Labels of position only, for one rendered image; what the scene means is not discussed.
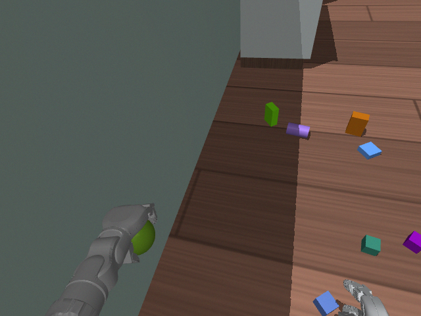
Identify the left robot hand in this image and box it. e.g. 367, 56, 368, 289
102, 203, 157, 264

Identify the left robot arm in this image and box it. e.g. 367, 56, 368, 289
45, 227, 132, 316

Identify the right robot hand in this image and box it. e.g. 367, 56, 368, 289
338, 280, 389, 316

